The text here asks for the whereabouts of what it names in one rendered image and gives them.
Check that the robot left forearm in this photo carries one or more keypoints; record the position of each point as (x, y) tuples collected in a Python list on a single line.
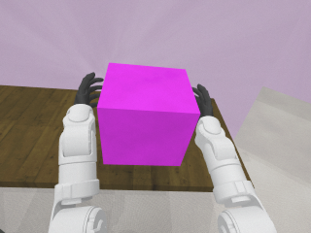
[(77, 156)]

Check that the left robot hand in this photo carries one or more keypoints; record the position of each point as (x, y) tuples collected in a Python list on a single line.
[(83, 95)]

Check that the table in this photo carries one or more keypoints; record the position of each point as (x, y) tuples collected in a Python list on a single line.
[(31, 123)]

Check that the right robot hand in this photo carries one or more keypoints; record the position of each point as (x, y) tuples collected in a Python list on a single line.
[(204, 101)]

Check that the robot right forearm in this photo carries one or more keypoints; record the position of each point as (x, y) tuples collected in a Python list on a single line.
[(231, 187)]

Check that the carton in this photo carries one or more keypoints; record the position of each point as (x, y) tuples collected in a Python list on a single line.
[(146, 115)]

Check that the left robot upper arm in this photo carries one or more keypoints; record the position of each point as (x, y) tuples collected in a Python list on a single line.
[(88, 219)]

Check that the right robot upper arm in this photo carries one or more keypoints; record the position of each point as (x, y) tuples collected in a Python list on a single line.
[(252, 219)]

